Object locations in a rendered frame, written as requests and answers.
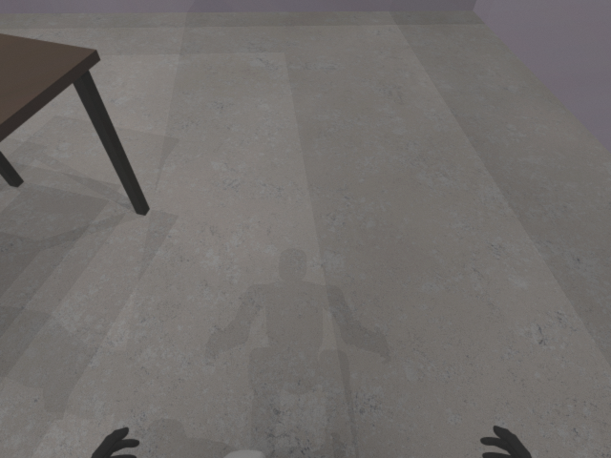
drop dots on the left robot hand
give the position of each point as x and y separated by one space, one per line
113 443

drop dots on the table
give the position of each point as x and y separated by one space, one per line
32 73

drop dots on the right robot hand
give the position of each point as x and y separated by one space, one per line
507 442

